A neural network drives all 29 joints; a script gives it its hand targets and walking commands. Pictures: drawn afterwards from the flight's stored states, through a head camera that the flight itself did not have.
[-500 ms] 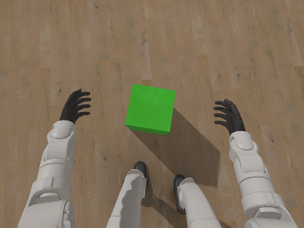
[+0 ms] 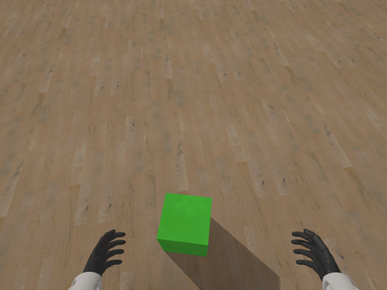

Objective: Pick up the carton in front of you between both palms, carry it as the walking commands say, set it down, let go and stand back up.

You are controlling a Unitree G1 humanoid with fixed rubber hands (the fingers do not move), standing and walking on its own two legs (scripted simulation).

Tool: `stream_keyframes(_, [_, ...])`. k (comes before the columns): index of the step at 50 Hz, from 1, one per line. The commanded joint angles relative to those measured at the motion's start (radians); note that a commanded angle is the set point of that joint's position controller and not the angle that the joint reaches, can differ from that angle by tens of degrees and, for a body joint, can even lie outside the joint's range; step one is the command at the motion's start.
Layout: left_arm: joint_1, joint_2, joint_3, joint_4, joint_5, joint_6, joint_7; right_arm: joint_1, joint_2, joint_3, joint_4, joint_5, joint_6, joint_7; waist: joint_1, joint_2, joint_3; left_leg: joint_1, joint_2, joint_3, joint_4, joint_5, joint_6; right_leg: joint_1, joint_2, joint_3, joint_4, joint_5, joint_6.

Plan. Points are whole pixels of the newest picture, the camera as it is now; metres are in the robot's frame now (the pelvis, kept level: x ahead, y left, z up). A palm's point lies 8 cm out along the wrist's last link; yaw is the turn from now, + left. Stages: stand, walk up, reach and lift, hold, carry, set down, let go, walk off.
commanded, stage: let go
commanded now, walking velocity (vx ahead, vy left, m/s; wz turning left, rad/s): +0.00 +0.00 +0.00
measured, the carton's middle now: (186, 225) +0.42 +0.08 -0.65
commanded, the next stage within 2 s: stand in 0.40 s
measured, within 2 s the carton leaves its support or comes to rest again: neither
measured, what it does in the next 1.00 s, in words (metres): stands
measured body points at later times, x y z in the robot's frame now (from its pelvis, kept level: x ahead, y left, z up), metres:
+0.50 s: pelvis +0.01 +0.00 -0.01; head +0.01 +0.01 +0.44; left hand +0.16 +0.26 -0.09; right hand +0.18 -0.26 -0.08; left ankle +0.01 +0.13 -0.74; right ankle -0.05 -0.12 -0.74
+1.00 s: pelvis +0.02 +0.01 -0.01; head +0.03 +0.02 +0.44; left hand +0.15 +0.31 -0.11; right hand +0.15 -0.28 -0.10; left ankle +0.01 +0.13 -0.74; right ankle -0.05 -0.12 -0.74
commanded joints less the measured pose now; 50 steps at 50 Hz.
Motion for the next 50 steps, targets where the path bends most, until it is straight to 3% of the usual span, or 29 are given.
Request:
stream_keyframes(1, [-0.024,0.101,0.020,-0.115,0.003,0.016,-0.006,-0.040,-0.081,-0.017,-0.097,-0.002,0.009,0.004,0.012,-0.010,-0.056,0.345,-0.039,0.047,0.001,0.178,-0.010,-0.167,-0.007,-0.052,-0.135,0.170,0.031])
stream_keyframes(6, [-0.036,0.108,0.020,-0.128,0.011,0.064,-0.018,-0.048,-0.078,-0.021,-0.093,-0.013,0.049,0.000,0.010,-0.034,0.013,0.396,-0.048,0.057,0.017,0.152,-0.012,-0.193,-0.025,-0.043,-0.155,0.133,0.023])
stream_keyframes(17, [-0.019,0.095,0.016,-0.133,0.018,0.090,-0.013,-0.046,-0.082,-0.031,-0.099,-0.022,0.078,-0.002,0.016,0.005,-0.021,0.380,-0.041,0.047,0.017,0.252,-0.009,-0.056,0.001,-0.052,-0.107,0.289,0.034])
stream_keyframes(18, [0.042,0.119,0.022,-0.069,0.001,0.052,0.000,-0.092,-0.113,-0.011,-0.171,-0.027,0.127,-0.033,0.029,-0.013,-0.080,0.403,-0.045,0.043,0.051,0.311,0.004,-0.051,0.019,-0.055,-0.079,0.298,0.053])
stream_keyframes(20, [0.021,0.114,0.005,-0.092,0.001,0.039,0.010,-0.063,-0.100,-0.001,-0.147,-0.022,0.143,-0.053,0.030,0.004,-0.072,0.393,-0.043,0.038,0.054,0.323,0.006,-0.083,0.021,-0.059,-0.065,0.289,0.051])
stream_keyframes(21, [-0.017,0.233,0.046,0.006,0.041,0.025,0.050,-0.071,-0.211,-0.039,0.030,-0.044,0.083,-0.086,0.020,-0.016,-0.040,0.160,0.061,0.010,0.084,0.187,-0.010,-0.076,-0.045,-0.025,-0.062,0.224,0.046])
stream_keyframes(23, [-0.017,0.225,0.041,0.009,0.053,0.013,0.064,-0.065,-0.199,-0.036,0.070,-0.050,0.036,-0.093,0.004,-0.014,-0.041,0.117,0.050,0.003,0.070,0.029,-0.008,-0.072,-0.059,0.012,-0.057,0.127,0.030])
stream_keyframes(25, [-0.020,0.208,0.037,0.029,0.052,0.004,0.067,-0.089,-0.199,-0.036,0.112,-0.051,0.007,-0.088,0.008,0.023,-0.037,0.102,0.054,-0.011,0.059,-0.016,0.002,-0.085,-0.058,0.022,-0.047,0.070,0.017])
stream_keyframes(31, [-0.010,0.228,0.033,0.092,0.041,-0.013,0.069,-0.115,-0.228,-0.034,0.205,-0.048,-0.029,-0.085,0.013,0.041,-0.097,0.143,0.082,-0.045,0.077,0.196,0.024,-0.046,-0.061,0.021,-0.006,0.221,0.016])
stream_keyframes(35, [0.000,0.245,0.033,0.127,0.037,-0.017,0.076,-0.113,-0.248,-0.034,0.249,-0.049,-0.037,-0.090,0.012,0.039,-0.108,0.165,0.090,-0.054,0.079,0.268,0.028,-0.022,-0.064,0.024,-0.001,0.277,0.014])
stream_keyframes(50, [-0.002,0.268,0.016,0.221,0.035,-0.024,0.086,-0.124,-0.276,-0.025,0.350,-0.043,-0.046,-0.094,0.009,0.029,-0.091,0.198,0.097,-0.062,0.055,0.306,0.037,0.001,-0.078,0.040,-0.023,0.307,0.008])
